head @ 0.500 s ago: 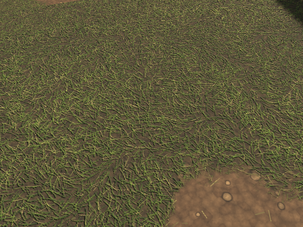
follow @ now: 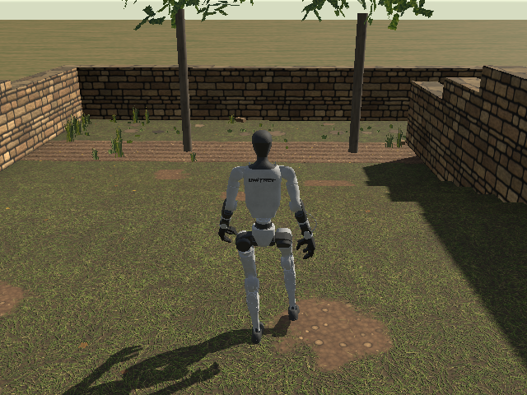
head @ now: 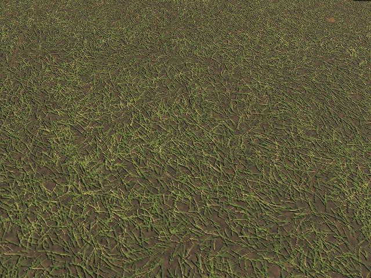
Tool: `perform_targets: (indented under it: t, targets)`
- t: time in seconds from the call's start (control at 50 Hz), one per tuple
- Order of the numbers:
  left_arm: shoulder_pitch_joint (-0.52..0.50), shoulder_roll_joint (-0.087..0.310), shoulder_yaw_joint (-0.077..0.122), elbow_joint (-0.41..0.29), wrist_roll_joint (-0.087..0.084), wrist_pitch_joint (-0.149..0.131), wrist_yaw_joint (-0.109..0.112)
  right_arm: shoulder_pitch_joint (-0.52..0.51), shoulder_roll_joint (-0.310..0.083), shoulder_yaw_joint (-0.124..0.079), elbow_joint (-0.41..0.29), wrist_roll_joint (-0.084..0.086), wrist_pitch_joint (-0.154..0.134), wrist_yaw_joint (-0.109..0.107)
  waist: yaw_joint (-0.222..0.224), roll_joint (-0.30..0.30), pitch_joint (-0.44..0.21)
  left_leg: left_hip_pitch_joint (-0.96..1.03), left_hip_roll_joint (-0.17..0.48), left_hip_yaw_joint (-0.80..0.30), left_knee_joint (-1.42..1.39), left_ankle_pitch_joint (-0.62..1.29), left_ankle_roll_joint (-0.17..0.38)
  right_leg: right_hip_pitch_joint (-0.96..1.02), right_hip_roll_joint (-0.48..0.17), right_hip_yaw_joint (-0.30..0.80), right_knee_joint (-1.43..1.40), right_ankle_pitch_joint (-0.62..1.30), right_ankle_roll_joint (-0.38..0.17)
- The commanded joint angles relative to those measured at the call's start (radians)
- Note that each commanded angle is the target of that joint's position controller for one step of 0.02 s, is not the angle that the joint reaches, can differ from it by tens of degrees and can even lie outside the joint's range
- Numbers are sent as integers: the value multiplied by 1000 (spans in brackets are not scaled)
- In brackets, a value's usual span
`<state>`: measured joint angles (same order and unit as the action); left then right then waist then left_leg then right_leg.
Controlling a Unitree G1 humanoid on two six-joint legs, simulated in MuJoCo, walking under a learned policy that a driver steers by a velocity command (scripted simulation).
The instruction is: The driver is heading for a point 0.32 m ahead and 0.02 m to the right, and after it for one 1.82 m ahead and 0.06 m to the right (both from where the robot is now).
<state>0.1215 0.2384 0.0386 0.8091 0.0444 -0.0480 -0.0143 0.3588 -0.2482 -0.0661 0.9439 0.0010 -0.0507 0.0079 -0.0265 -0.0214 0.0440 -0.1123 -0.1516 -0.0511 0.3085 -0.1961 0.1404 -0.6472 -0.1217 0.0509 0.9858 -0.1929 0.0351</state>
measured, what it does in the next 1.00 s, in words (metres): walks ahead: right foot, then left foot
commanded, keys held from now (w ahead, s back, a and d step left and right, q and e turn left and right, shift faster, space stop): w+q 0.04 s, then w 0.10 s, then no key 0.86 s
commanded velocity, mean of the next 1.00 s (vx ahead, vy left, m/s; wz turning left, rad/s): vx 0.19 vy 0.00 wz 0.15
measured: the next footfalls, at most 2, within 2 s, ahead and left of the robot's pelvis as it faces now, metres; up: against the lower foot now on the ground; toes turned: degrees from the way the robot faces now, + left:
right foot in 0.24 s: +0.33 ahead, -0.12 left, +0.00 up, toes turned +6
left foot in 0.66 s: +0.26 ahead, +0.07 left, +0.00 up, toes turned +6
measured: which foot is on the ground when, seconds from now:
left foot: down 0.00-0.26, up 0.28-0.64, down 0.66-1.00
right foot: up 0.00-0.22, down 0.24-1.00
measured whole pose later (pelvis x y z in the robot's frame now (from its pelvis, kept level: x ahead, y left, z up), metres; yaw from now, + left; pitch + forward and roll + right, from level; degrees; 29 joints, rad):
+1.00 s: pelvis +0.24 -0.04 +0.00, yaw +7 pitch -2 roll +0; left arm 0.30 0.19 0.00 1.05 0.01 -0.01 0.02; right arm 0.27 -0.18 0.01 1.07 -0.01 -0.01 -0.03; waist 0.01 0.00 0.02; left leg -0.14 -0.02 -0.01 0.39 -0.23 0.02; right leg -0.21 0.02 -0.04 0.38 -0.15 -0.04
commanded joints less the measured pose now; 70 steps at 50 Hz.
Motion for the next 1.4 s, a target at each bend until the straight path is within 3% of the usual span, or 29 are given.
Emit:
perform_targets:
  t: [0.02, 0.14, 0.18, 0.22, 0.24, 0.26, 0.28, 0.3, 0.32, 0.34, 0.36, 0.4, 0.48, 0.54, 0.6, 0.64, 0.66, 0.68, 0.7, 0.72, 0.74, 0.78, 0.88, 1.12, 1.4]
  targets:
    - [-76, 66, 11, -86, -2, 4, -5, 61, -144, -30, -57, 0, -11, -5, -17, 75, 7, -12, 236, -215, -99, 389, 97, -26, 41, -63, -129, 120, 23]
    - [-222, 64, -7, -149, -13, -12, -17, 146, -137, -22, -53, -13, -12, -19, -78, 100, 6, 149, 272, -234, -53, 479, 72, -5, 83, -75, -361, 193, -18]
    - [-168, 77, -5, -142, -12, -24, -12, 120, -144, -20, -56, -17, -14, -29, -41, 104, 8, 154, 277, -219, 13, 642, 34, 107, 109, -69, -443, 166, -53]
    - [15, 118, 11, -82, -9, -44, 3, 84, -165, -23, -61, -15, -22, -32, 35, 113, -67, 155, 248, -203, 186, 864, -16, 330, 164, -78, -516, 166, -92]
    - [137, 138, 17, -50, -4, -60, 14, 64, -166, -21, -65, -4, -28, -28, 100, 87, -131, 95, 204, -173, 347, 793, -39, 510, 120, -57, -582, 317, -115]
    - [276, 203, 27, -35, 15, -70, 28, 79, -112, -6, -103, 9, -34, -26, 131, -21, -271, -72, 145, -133, 604, 390, -62, 770, -106, 131, -495, 680, -160]
    - [295, 271, 50, -21, 4, -54, 16, 297, -36, 4, -73, 59, -19, -35, 54, -261, -450, -304, -17, -51, 947, -450, -101, 1016, -387, 462, -448, 1103, -364]
    - [260, 196, 41, -41, -36, -36, 7, 256, -137, -11, -46, 6, -4, -44, 55, -67, -419, -333, 32, -91, 999, -374, -92, 890, -322, 481, -510, 985, -351]
    - [166, 117, 17, -46, -43, -37, 6, 157, -123, -11, -56, -4, 1, -39, 38, -24, -262, -351, 61, -102, 971, -305, -102, 748, -263, 340, -556, 900, -319]
    - [107, 65, 0, -48, -37, -36, 7, 103, -104, -4, -68, -12, 6, -34, 23, -8, -176, -362, 94, -86, 913, -272, -109, 653, -207, 253, -598, 843, -279]
    - [97, 49, -8, -40, -39, -38, 13, 67, -97, -2, -73, -19, 19, -24, 17, -38, -127, -348, 117, -80, 862, -250, -117, 583, -166, 183, -636, 825, -254]
    - [103, 59, -13, -13, -38, -43, 15, 103, -69, 2, -56, -30, 49, -12, -18, -74, -123, -224, 113, -53, 791, -200, -132, 459, -114, 95, -676, 815, -231]
    - [81, 80, -17, 10, -24, -46, 15, 78, -37, 18, -40, -26, 74, -15, -45, -96, -135, -149, 125, -6, 589, -163, -147, 380, -82, 12, -700, 718, -236]
    - [121, 97, -13, 33, -23, -23, 16, -2, -37, 30, -38, -27, 88, -23, -5, -122, -123, -109, 145, 32, 439, -143, -146, 356, -69, 36, -733, 357, -226]
    - [135, 109, -7, 48, -24, 8, 21, -49, -42, 37, -31, -24, 89, -29, 12, -106, -70, -79, 146, 51, 311, -126, -135, 311, -70, 98, -762, -43, -220]
    - [130, 95, -12, 53, -30, 23, 26, -44, -32, 46, -13, -29, 75, -36, -4, -59, -28, 9, 152, 47, 132, -42, -114, 247, -54, 113, -744, -176, -177]
    - [148, 79, -16, 60, -29, 23, 27, -38, -50, 47, -8, -35, 64, -41, -2, -22, -19, 46, 205, -23, 65, 2, -102, 224, -43, 119, -729, -194, -138]
    - [166, 58, -19, 57, -30, 22, 25, -25, -87, 46, -8, -43, 49, -47, 17, 45, -20, 48, 311, -145, -1, 20, -79, 225, 0, 85, -658, -160, -104]
    - [227, 19, -24, 81, -47, 29, 22, -85, -102, 43, 12, -16, 44, -44, 82, 184, 18, -145, 336, -186, -35, -50, -46, 356, 92, -12, -657, -91, -84]
    - [225, 41, -21, 109, -41, 32, 24, -112, -50, 56, 10, -9, 36, -37, 75, 146, 22, -222, 316, -171, -64, -111, -61, 476, 81, -6, -642, -17, -75]
    - [219, 54, -15, 120, -39, 33, 26, -113, -40, 59, 19, -7, 28, -35, 69, 123, 21, -231, 281, -135, -61, -122, -85, 513, 67, 8, -644, 22, -79]
    - [214, 70, -9, 138, -35, 32, 25, -90, -48, 56, 42, -5, 27, -40, 58, 96, 21, -183, 244, -95, -43, -77, -99, 498, 47, 25, -650, 33, -88]
    - [201, 38, -18, 181, -37, 29, 33, -52, -29, 58, 83, -8, 31, -43, 37, 33, 15, -104, 241, -76, -10, -4, -85, 452, 42, 30, -676, 25, -83]
    - [224, 17, -26, 263, -37, 37, 45, -18, -3, 69, 152, -8, 35, -50, 36, 21, 18, -91, 234, -58, -2, 32, -86, 473, 35, 33, -669, 57, -85]
    - [235, -11, -31, 313, -37, 40, 51, 21, 28, 75, 194, -9, 37, -54, 36, 25, 36, -94, 230, -50, 1, 26, -89, 467, 35, 37, -667, 50, -86]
